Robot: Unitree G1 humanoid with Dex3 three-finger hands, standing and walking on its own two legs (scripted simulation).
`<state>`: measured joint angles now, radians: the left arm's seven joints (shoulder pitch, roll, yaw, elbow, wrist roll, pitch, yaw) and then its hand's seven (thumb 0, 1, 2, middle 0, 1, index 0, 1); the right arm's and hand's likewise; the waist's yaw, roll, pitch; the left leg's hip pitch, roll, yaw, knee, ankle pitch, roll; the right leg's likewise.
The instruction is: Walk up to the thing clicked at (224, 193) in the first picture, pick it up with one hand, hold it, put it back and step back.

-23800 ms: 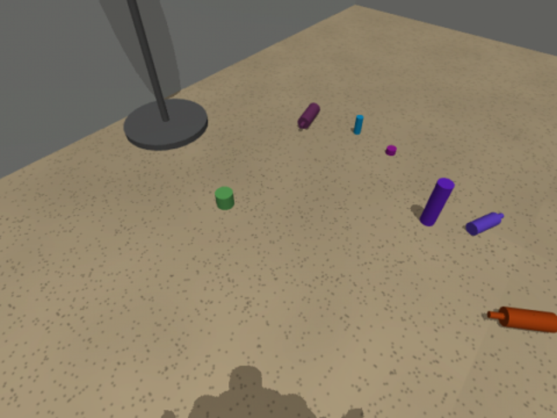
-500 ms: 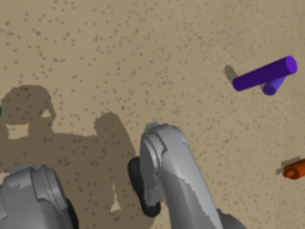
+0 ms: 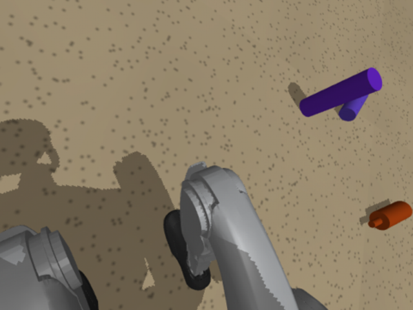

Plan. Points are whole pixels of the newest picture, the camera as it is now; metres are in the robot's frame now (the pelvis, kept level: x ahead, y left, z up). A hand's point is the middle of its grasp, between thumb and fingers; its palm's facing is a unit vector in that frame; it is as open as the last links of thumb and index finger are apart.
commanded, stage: open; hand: left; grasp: from above
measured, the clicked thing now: out of the picture +0.46 +0.31 -0.26
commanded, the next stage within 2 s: withdraw in 0.68 s
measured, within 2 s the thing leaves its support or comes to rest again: neither
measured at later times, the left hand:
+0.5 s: hand out of the picture +0.45 +0.31 -0.23, palm faces -0.43 -0.15 -0.89, open 13.8 cm
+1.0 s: hand out of the picture +0.46 +0.31 -0.22, palm faces -0.38 -0.13 -0.92, open 14.0 cm
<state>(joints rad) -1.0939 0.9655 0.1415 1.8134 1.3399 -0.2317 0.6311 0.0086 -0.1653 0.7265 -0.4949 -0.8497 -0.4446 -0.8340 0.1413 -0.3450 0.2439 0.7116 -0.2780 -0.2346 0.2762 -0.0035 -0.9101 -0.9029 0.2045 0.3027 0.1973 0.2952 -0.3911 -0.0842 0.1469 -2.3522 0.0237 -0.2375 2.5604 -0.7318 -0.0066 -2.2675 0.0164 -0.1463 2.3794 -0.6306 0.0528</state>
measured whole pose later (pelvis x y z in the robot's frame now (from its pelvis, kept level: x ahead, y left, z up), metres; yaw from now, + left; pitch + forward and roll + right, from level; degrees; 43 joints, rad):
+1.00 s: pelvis +0.00 +0.00 +0.00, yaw +0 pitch +30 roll -13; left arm -1.04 0.92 0.17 1.63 1.30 -0.19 0.59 0.00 -0.51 1.00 -0.09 -1.03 -0.09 -1.03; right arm 0.17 -0.35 0.21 0.70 -0.25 -0.24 0.30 0.00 -0.92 -0.91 0.20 0.30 0.20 0.30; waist -0.37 -0.08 0.13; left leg -2.36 0.02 -0.24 2.54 -0.73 -0.01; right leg -2.27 0.01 -0.15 2.37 -0.63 0.05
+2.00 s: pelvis +0.00 +0.00 +0.04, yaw +6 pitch +36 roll -8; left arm -0.96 0.71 0.11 1.32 1.17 -0.10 0.38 0.00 -0.31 0.94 -0.19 -0.80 -0.18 -0.82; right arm 0.25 -0.26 0.05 0.74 -0.12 -0.07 0.16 0.00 -0.90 -0.90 0.21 0.30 0.20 0.29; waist -0.26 0.04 -0.06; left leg -2.32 0.01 -0.12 2.37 -0.69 0.01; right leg -2.26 -0.02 -0.05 2.27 -0.65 0.04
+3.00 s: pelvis +0.06 +0.01 +0.39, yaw +13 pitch +15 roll -3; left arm 0.33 0.23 0.05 0.01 -0.06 0.43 0.08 0.01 0.90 0.90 -0.20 -0.30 -0.20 -0.30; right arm 0.29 -0.21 0.05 0.54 0.03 -0.15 -0.16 0.01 -0.91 -0.90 0.21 0.30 0.20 0.29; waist -0.07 0.05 -0.17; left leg -0.91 0.04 -0.06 1.16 -0.53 -0.01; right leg -0.87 -0.02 -0.06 1.09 -0.49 0.02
